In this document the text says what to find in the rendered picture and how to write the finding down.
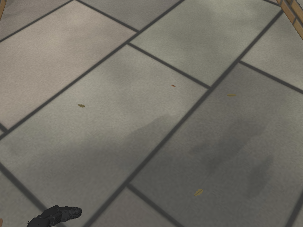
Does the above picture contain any robot left hand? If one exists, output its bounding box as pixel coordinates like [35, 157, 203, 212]
[27, 205, 82, 227]

